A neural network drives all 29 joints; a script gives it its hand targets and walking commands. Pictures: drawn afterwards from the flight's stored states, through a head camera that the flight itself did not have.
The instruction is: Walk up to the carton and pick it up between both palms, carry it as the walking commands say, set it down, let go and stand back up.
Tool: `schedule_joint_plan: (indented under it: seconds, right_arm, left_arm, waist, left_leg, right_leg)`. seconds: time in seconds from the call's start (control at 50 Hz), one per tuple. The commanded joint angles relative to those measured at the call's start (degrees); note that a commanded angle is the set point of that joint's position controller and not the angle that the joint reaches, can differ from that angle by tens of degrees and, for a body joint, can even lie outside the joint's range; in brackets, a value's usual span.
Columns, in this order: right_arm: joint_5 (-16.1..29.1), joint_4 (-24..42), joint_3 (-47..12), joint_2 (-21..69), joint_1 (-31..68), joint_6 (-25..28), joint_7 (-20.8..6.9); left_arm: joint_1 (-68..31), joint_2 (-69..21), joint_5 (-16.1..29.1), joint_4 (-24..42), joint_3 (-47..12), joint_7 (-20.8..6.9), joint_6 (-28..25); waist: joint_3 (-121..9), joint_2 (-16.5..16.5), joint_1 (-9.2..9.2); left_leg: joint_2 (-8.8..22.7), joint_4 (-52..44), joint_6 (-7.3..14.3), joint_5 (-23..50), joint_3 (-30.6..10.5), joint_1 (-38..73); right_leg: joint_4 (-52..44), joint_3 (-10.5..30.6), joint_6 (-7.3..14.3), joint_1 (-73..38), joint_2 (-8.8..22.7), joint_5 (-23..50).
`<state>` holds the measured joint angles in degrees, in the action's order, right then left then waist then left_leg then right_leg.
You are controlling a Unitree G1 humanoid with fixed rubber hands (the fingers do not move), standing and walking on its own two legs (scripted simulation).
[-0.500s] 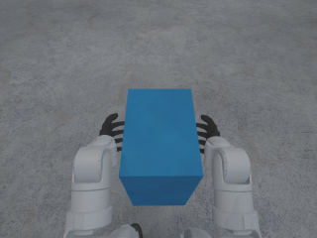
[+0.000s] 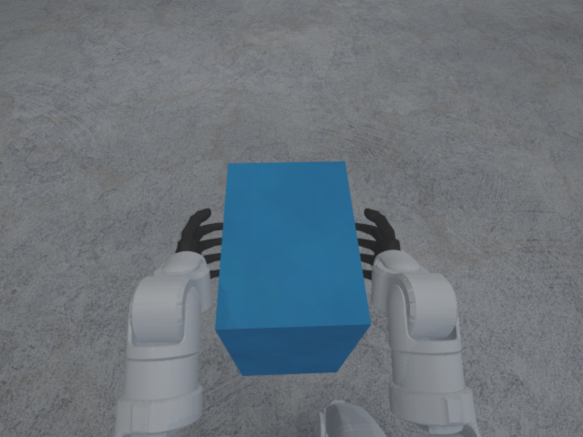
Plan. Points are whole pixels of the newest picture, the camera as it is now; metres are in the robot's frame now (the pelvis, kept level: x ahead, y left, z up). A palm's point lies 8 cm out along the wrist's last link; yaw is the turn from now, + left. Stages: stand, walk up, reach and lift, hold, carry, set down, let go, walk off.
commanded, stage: carry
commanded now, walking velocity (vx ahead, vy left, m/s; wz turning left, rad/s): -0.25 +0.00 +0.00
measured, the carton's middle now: (288, 279) +0.32 +0.01 +0.00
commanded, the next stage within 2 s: none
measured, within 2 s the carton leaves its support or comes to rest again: neither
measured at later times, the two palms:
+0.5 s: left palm out of the picture +0.10 +0.09 +0.09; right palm out of the picture +0.09 -0.15 +0.08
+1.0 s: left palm out of the picture -0.11 +0.12 +0.08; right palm out of the picture -0.11 -0.12 +0.08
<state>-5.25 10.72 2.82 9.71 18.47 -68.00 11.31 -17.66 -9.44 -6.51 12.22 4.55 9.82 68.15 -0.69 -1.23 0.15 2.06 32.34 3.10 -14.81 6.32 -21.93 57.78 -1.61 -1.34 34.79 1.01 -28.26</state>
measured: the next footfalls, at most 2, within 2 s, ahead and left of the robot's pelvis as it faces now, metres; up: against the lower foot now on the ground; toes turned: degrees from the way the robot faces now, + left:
right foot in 0.26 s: -0.10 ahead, -0.14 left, +0.00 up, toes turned -6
left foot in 0.60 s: -0.23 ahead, +0.10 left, +0.00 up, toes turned +5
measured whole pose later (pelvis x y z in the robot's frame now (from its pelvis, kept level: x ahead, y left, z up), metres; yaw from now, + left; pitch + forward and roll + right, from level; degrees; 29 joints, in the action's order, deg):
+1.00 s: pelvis -0.41 +0.00 -0.01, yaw -2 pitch +5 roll -2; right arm -6.8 10.7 4.2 9.8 18.9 -68.2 10.4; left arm -19.3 -10.0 -5.5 9.9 4.8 10.8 67.6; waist -3.6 2.2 2.0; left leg 4.6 27.6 2.2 -1.6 5.8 -31.1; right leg 28.8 -5.2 -0.8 15.7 -0.4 -18.7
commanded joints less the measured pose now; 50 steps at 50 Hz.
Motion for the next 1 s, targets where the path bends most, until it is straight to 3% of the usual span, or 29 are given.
schedule_joint_plan:
  seconds: [0.0, 0.04, 0.1, 0.18, 0.22, 0.24, 0.26, 0.28, 0.3, 0.32, 0.34, 0.38, 0.42, 0.48, 0.52, 0.54, 0.56, 0.58, 0.6, 0.62, 0.64, 0.66, 0.72, 0.76, 0.82, 0.9, 0.94, 0.96, 0.98]
  right_arm:
    - [23.0, 7.6, -35.1, 60.4, 24.3, 1.8, -16.2]
    - [22.0, 7.8, -33.8, 59.6, 23.9, 1.8, -15.6]
    - [20.8, 6.7, -32.6, 58.6, 21.6, 1.5, -15.2]
    - [19.8, 4.4, -32.9, 58.9, 19.9, 1.2, -15.0]
    - [19.8, 3.5, -33.3, 58.9, 19.9, 1.3, -15.0]
    - [19.9, 3.3, -33.6, 58.9, 20.6, 1.4, -15.0]
    - [20.2, 3.1, -34.6, 59.6, 21.5, 1.2, -15.3]
    - [21.8, 5.1, -35.9, 59.6, 25.9, 1.1, -15.7]
    - [23.2, 6.7, -36.9, 60.6, 28.5, 1.4, -15.8]
    - [24.2, 7.3, -38.1, 61.3, 29.3, 1.7, -15.8]
    - [25.2, 7.4, -38.7, 61.9, 29.7, 1.8, -15.8]
    - [26.5, 8.7, -39.0, 61.2, 32.0, 1.8, -15.3]
    - [26.4, 8.2, -38.6, 60.7, 31.0, 1.1, -14.7]
    - [25.6, 5.8, -37.7, 59.9, 28.0, 0.2, -14.4]
    - [25.3, 4.2, -37.0, 59.7, 26.4, -0.1, -14.6]
    - [25.0, 3.1, -36.6, 59.8, 25.4, -0.1, -14.7]
    - [24.7, 2.1, -36.2, 60.0, 24.8, -0.2, -15.0]
    - [24.6, 1.4, -35.8, 60.1, 25.0, -0.2, -15.5]
    - [23.5, 0.4, -34.9, 60.1, 22.7, 0.8, -15.9]
    - [24.1, 3.4, -35.2, 60.7, 24.2, 1.4, -16.0]
    - [24.4, 4.5, -35.5, 61.3, 25.5, 1.5, -16.3]
    - [24.1, 5.6, -35.8, 61.2, 25.5, 1.6, -16.2]
    - [23.0, 6.1, -34.2, 60.2, 24.3, 1.6, -16.0]
    - [21.9, 5.9, -33.0, 59.4, 23.2, 1.6, -15.5]
    - [20.9, 4.9, -31.9, 58.5, 21.1, 1.2, -15.1]
    - [20.1, 3.4, -32.6, 59.2, 20.0, 1.1, -15.1]
    - [20.3, 3.1, -33.4, 59.4, 20.3, 1.2, -15.1]
    - [20.4, 3.1, -33.8, 59.4, 20.7, 1.3, -15.2]
    - [20.9, 3.5, -34.2, 59.6, 21.9, 1.4, -15.1]
  left_arm:
    - [-27.8, -61.0, 25.0, 4.9, -39.6, -14.4, -1.4]
    - [-28.0, -60.4, 26.1, 5.2, -39.9, -14.3, -1.1]
    - [-26.7, -59.5, 26.3, 4.3, -39.6, -14.2, -0.5]
    - [-24.6, -59.6, 25.2, 0.9, -38.5, -14.8, 0.1]
    - [-23.3, -59.9, 24.7, -0.6, -37.9, -15.3, 0.1]
    - [-23.3, -59.9, 24.8, -1.0, -37.7, -15.6, 0.0]
    - [-22.9, -59.4, 23.5, -2.5, -36.5, -15.8, -0.4]
    - [-22.1, -60.7, 23.3, -1.7, -36.1, -15.9, -1.0]
    - [-24.3, -61.6, 24.0, 1.5, -36.6, -16.2, -1.1]
    - [-24.1, -61.4, 23.7, 1.7, -36.5, -16.2, -1.0]
    - [-24.3, -61.0, 23.4, 2.0, -36.2, -16.0, -1.1]
    - [-25.1, -59.4, 22.8, 3.3, -35.0, -15.5, -1.4]
    - [-23.5, -57.9, 22.0, 2.4, -33.4, -15.3, -1.1]
    - [-21.2, -56.4, 20.6, -0.2, -32.0, -15.0, -0.6]
    - [-20.0, -56.5, 19.9, -1.3, -32.3, -14.6, -0.4]
    - [-19.8, -56.7, 19.8, -1.8, -32.6, -14.4, -0.4]
    - [-20.1, -57.1, 19.8, -1.9, -33.0, -14.1, -0.4]
    - [-21.2, -57.6, 20.2, -1.8, -33.6, -13.9, -0.6]
    - [-23.8, -58.2, 21.6, 1.1, -36.0, -14.3, -0.8]
    - [-26.5, -59.1, 22.2, 2.7, -37.4, -14.2, -1.0]
    - [-28.2, -60.4, 22.7, 2.6, -38.5, -14.2, -1.1]
    - [-28.2, -61.1, 23.9, 2.8, -39.1, -14.5, -1.3]
    - [-29.5, -60.8, 26.0, 4.1, -40.0, -14.4, -1.3]
    - [-29.2, -60.0, 26.7, 4.4, -40.0, -14.3, -0.9]
    - [-27.3, -59.1, 26.4, 3.1, -39.4, -14.1, -0.2]
    - [-25.1, -59.7, 25.2, 0.1, -38.5, -14.7, 0.3]
    - [-23.7, -60.2, 24.5, -1.0, -38.0, -15.0, 0.2]
    - [-23.3, -60.3, 24.5, -1.3, -38.0, -15.2, 0.0]
    - [-23.9, -60.0, 24.6, -0.7, -37.9, -15.5, -0.2]
  waist:
    - [-22.4, 8.4, -0.38]
    - [-22.8, 9.5, -0.24]
    - [-24.1, 11.9, -0.22]
    - [-25.1, 13.6, -0.44]
    - [-25.3, 11.1, 0.48]
    - [-24.1, 7.8, 0.56]
    - [-22.8, -5.9, 0.68]
    - [-19.6, -17.0, 2.05]
    - [-18.0, -12.1, 1.65]
    - [-17.4, -6.8, 1.44]
    - [-17.6, -5.4, 1.26]
    - [-18.8, -6.4, 0.98]
    - [-20.0, -9.1, 0.89]
    - [-21.9, -12.3, 1.13]
    - [-24.2, -12.4, 1.16]
    - [-25.4, -10.5, 0.76]
    - [-26.0, -8.0, 0.66]
    - [-24.7, -2.7, 0.63]
    - [-22.2, 13.2, -0.49]
    - [-20.5, 18.6, -1.29]
    - [-20.0, 12.2, -1.15]
    - [-19.7, 8.0, -0.75]
    - [-19.9, 9.4, -0.21]
    - [-21.3, 10.3, -0.16]
    - [-23.2, 12.2, -0.28]
    - [-24.9, 13.7, -0.59]
    - [-26.1, 11.6, 0.36]
    - [-25.1, 9.6, 0.41]
    - [-24.7, 2.8, 0.45]
  left_leg:
    - [16.7, -6.6, 9.0, 41.3, -10.3, 14.4]
    - [15.1, -7.1, 8.2, 34.4, -8.9, 14.6]
    - [15.2, -9.3, 7.0, 26.0, -11.7, 16.8]
    - [15.7, -10.2, 6.7, 25.2, -14.2, 17.8]
    - [13.5, -8.9, 3.1, 22.0, -12.0, 13.0]
    - [11.3, -7.0, 0.2, 15.9, -10.7, 6.1]
    - [4.2, -0.2, -3.9, 4.2, -3.7, -4.4]
    - [0.1, 16.0, -4.9, -14.7, 0.8, -11.0]
    - [-1.3, 29.3, -4.3, -18.0, -4.7, -11.0]
    - [-1.9, 35.5, -3.6, -15.2, -7.6, -10.6]
    - [-1.9, 38.0, -4.0, -11.9, -7.6, -11.5]
    - [-1.7, 37.6, -6.0, -9.2, -5.6, -11.4]
    - [-1.7, 29.9, -6.3, -11.3, -3.2, -9.8]
    - [-2.2, 15.5, -4.9, -15.8, -1.9, -6.9]
    - [-2.2, 3.2, -3.6, -13.5, -1.0, -2.0]
    - [-2.1, -6.4, -3.4, -7.2, 1.1, 3.3]
    - [-0.2, -12.8, -3.1, -1.9, 0.8, 10.5]
    - [4.3, -15.9, -2.3, -0.5, -4.7, 16.8]
    - [15.8, -13.1, 3.7, 15.0, -17.8, 18.4]
    - [22.4, -12.8, 10.0, 30.8, -21.4, 15.7]
    - [23.2, -11.4, 12.1, 37.8, -20.3, 13.0]
    - [20.9, -10.8, 10.7, 34.8, -16.3, 11.5]
    - [14.8, -8.7, 7.4, 31.4, -8.8, 11.9]
    - [13.9, -7.7, 7.0, 30.3, -8.6, 14.4]
    - [15.1, -10.1, 6.8, 24.4, -13.4, 17.6]
    - [15.6, -11.1, 6.8, 26.4, -15.9, 19.3]
    - [13.8, -10.3, 3.5, 23.5, -13.6, 15.6]
    - [11.9, -9.8, 0.9, 18.7, -12.6, 9.4]
    - [8.8, -5.4, -1.7, 11.0, -9.9, 2.1]
  right_leg:
    - [15.4, 2.6, -0.9, 1.1, 0.0, 0.6]
    - [10.8, 0.5, -1.8, -0.1, -0.3, 1.2]
    - [-2.6, -1.4, -1.3, -3.2, -1.0, 0.1]
    - [-21.3, -3.3, 0.0, -10.3, -1.7, 1.7]
    - [-35.7, -4.5, 0.2, -19.4, 0.1, 11.4]
    - [-39.3, -0.2, 0.7, -25.0, 4.1, 13.5]
    - [-40.6, 12.5, 5.0, -28.8, 15.2, 17.1]
    - [-41.0, 17.8, 11.7, -23.4, 24.1, 29.5]
    - [-40.3, 15.8, 13.2, -19.0, 23.4, 35.2]
    - [-39.2, 11.1, 11.6, -17.5, 20.3, 34.7]
    - [-37.8, 7.3, 10.1, -18.2, 18.0, 34.8]
    - [-34.7, 3.8, 9.2, -22.3, 14.9, 40.4]
    - [-34.4, 4.2, 9.1, -24.9, 14.4, 41.2]
    - [-35.3, 8.6, 10.1, -28.8, 16.1, 42.7]
    - [-34.8, 10.0, 9.5, -30.7, 16.6, 44.7]
    - [-33.5, 8.5, 7.7, -30.0, 15.4, 44.1]
    - [-32.6, 7.0, 5.2, -25.6, 13.6, 40.0]
    - [-29.6, 4.9, 2.5, -17.9, 10.7, 31.2]
    - [-24.2, -1.2, -1.1, -3.8, 4.7, 14.2]
    - [-8.2, -4.2, -1.9, 0.4, 0.7, -4.8]
    - [5.0, 1.5, -0.9, 0.2, -0.9, -6.9]
    - [10.8, 3.5, -0.6, 0.3, -0.1, -4.0]
    - [16.5, 2.4, -1.7, 1.6, -1.0, 2.9]
    - [10.4, 0.6, -2.4, 0.8, -0.9, 1.9]
    - [-3.5, -1.1, -1.6, -2.5, -1.5, -0.5]
    - [-21.3, -3.0, 0.0, -10.0, -2.1, 0.3]
    - [-35.3, -4.9, 0.5, -19.0, -0.8, 9.8]
    - [-38.9, -2.1, 0.9, -24.6, 2.3, 11.7]
    - [-41.4, 5.7, 1.9, -29.6, 8.9, 11.3]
